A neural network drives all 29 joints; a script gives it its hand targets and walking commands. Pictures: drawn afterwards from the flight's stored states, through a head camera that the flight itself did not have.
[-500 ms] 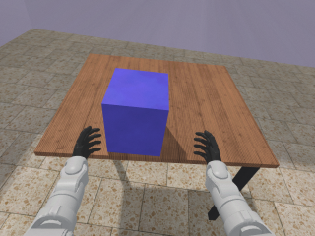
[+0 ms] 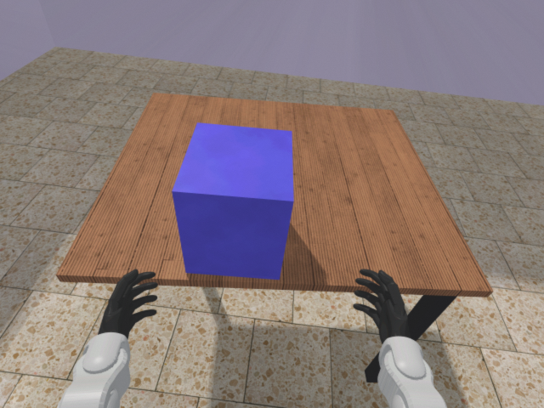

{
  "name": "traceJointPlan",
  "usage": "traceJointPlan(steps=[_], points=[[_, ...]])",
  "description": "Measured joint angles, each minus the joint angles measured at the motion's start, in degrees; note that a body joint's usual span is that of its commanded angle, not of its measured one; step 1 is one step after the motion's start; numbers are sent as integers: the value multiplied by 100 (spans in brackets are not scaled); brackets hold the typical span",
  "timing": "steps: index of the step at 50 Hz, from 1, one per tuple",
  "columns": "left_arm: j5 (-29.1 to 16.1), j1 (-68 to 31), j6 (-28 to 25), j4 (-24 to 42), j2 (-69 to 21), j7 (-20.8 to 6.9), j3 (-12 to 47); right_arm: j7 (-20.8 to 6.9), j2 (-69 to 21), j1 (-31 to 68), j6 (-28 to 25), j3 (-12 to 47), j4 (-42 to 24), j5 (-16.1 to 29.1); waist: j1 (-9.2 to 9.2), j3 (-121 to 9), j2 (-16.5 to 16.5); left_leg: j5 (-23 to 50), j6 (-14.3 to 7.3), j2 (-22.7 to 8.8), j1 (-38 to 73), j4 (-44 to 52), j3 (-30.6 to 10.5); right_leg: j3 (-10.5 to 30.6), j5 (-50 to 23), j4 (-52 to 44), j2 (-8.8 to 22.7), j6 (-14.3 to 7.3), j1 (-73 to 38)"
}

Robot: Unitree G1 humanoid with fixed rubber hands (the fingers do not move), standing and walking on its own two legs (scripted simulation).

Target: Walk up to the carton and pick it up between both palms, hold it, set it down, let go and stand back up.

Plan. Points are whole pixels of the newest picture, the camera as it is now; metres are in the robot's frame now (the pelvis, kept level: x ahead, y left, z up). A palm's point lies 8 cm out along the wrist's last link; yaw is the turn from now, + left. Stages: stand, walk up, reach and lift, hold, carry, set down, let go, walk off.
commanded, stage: set down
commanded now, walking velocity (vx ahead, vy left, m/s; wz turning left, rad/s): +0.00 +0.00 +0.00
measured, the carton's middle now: (238, 202) +0.50 +0.05 +0.01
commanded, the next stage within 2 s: let go in 1.10 s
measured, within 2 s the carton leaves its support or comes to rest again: neither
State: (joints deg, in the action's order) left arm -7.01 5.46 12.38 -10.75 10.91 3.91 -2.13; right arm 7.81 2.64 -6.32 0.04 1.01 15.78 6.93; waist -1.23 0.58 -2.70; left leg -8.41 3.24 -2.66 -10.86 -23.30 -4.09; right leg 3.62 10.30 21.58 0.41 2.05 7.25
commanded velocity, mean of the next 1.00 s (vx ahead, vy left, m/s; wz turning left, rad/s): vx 0.00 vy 0.00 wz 0.00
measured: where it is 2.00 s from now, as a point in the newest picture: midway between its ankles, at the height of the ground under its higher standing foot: outside the picture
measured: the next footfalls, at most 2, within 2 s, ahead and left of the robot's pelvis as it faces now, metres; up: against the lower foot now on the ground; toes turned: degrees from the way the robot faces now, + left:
none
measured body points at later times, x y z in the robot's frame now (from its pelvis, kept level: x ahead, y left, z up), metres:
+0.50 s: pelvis +0.01 +0.00 +0.00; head +0.02 +0.01 +0.45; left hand +0.24 +0.21 -0.02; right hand +0.22 -0.20 +0.00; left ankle +0.05 +0.15 -0.74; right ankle +0.02 -0.15 -0.74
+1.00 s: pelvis +0.02 +0.00 +0.00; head +0.04 +0.00 +0.45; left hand +0.22 +0.21 -0.06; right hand +0.20 -0.20 -0.05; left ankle +0.05 +0.15 -0.74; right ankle +0.02 -0.15 -0.74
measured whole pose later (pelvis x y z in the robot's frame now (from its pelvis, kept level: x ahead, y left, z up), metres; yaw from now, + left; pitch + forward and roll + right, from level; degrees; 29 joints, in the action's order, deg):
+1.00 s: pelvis +0.02 +0.00 +0.00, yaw +0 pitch -4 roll -1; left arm -7.0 11.3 9.0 -18.2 10.9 2.2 -0.9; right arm 3.5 2.6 -16.3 -1.7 -0.8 17.2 6.9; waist -1.2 6.0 -0.7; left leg -9.4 3.5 -2.8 -9.0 -21.9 -4.0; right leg 3.6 11.5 20.5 0.4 2.0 5.6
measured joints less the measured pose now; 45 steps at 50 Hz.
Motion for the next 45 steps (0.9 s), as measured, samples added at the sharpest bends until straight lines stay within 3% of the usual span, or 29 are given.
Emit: traceJointPlan(steps=[8,14,34,45], points=[[0,574,101,395,-1,-1,89,-3,1,-829,227,16,-758,0,-1,130,164,-14,17,-7,174,111,4,-2,60,-17,0,0,-130],[0,573,-3,401,0,-5,119,-4,0,-999,253,-9,-927,0,0,215,178,-16,16,-8,181,132,4,-2,70,-23,0,0,-130],[0,577,-11,117,0,-100,119,-213,1,-999,268,-59,-913,0,0,539,120,-71,23,-11,182,143,4,-2,100,-81,0,0,-152],[0,583,-277,-392,0,-144,119,-367,0,-1000,-37,-179,-272,-1,0,540,169,-101,30,-13,185,143,5,-3,118,-106,0,0,-167]])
